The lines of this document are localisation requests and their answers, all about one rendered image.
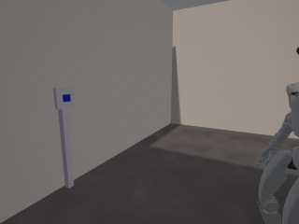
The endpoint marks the right robot forearm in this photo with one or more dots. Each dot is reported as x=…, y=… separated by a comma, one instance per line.
x=281, y=136

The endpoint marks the robot right shin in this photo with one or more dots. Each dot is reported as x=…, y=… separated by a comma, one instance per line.
x=270, y=218

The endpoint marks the robot right thigh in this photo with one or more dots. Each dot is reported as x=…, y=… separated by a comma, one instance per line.
x=272, y=178

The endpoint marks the robot right hand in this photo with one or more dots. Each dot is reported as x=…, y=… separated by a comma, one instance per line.
x=267, y=153

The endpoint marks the right robot upper arm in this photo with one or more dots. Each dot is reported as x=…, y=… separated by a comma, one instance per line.
x=288, y=117

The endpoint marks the panel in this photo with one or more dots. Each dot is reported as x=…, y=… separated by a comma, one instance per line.
x=62, y=108

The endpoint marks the button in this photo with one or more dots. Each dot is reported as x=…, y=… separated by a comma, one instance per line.
x=66, y=98

